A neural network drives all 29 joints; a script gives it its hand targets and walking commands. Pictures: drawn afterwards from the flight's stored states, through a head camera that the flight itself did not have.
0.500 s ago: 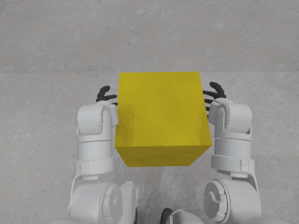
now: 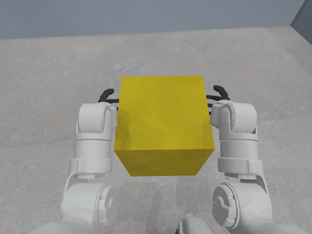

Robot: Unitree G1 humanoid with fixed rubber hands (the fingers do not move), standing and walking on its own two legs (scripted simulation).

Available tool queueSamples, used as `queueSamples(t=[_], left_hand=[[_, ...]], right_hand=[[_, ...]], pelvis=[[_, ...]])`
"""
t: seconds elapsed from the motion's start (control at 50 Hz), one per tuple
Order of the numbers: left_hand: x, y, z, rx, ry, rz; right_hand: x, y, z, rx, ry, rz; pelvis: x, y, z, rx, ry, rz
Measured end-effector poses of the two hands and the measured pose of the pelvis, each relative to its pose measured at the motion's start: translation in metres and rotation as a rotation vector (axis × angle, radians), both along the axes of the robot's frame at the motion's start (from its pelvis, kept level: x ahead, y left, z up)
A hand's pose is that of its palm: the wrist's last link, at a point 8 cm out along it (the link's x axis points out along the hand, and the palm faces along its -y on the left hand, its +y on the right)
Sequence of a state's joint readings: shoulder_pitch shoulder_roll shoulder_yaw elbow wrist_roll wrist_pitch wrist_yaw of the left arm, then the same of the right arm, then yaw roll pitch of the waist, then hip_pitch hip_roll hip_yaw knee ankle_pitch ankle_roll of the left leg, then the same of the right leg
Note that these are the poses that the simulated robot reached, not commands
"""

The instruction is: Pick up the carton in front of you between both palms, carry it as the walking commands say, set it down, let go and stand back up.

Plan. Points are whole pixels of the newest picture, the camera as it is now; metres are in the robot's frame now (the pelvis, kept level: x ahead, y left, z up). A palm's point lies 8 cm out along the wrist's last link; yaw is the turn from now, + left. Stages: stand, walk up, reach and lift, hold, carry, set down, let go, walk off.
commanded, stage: carry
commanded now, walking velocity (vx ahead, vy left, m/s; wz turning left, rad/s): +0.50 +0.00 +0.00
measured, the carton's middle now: (162, 131) +0.38 -0.02 +0.01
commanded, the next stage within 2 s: none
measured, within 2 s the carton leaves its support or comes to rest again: neither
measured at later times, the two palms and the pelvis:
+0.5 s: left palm (116, 76) +0.55 +0.12 +0.07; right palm (206, 73) +0.56 -0.16 +0.08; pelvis +0.25 -0.03 -0.01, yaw +2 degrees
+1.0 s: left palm (124, 68) +0.59 +0.10 +0.07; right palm (210, 67) +0.59 -0.18 +0.07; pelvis +0.30 -0.04 -0.02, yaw +0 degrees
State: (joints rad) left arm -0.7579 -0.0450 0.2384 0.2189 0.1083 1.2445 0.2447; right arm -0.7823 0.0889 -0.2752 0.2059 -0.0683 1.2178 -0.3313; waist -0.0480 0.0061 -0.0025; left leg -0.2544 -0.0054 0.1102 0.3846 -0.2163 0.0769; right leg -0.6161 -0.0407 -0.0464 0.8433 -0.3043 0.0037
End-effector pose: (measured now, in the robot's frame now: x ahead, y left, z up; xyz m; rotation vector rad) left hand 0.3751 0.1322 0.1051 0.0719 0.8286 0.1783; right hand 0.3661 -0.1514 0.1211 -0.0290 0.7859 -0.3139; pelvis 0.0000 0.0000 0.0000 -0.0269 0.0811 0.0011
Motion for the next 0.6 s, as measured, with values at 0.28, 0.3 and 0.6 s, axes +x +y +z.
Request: queueSamples(t=[0.28, 0.3, 0.6], left_hand=[[0.108, -0.024, -0.025, 0.026, 0.048, 0.157], [0.110, -0.024, -0.030, 0.019, 0.066, 0.174], [0.197, -0.007, -0.021, -0.037, -0.074, 0.156]], right_hand=[[0.145, -0.024, -0.040, 0.071, 0.048, 0.103], [0.149, -0.023, -0.045, 0.078, 0.067, 0.103], [0.223, -0.007, -0.027, 0.042, -0.074, 0.077]], pelvis=[[0.168, -0.043, -0.007, 0.027, -0.003, 0.048], [0.176, -0.044, -0.004, 0.035, -0.002, 0.049], [0.283, -0.029, -0.009, 0.041, -0.027, 0.009]])
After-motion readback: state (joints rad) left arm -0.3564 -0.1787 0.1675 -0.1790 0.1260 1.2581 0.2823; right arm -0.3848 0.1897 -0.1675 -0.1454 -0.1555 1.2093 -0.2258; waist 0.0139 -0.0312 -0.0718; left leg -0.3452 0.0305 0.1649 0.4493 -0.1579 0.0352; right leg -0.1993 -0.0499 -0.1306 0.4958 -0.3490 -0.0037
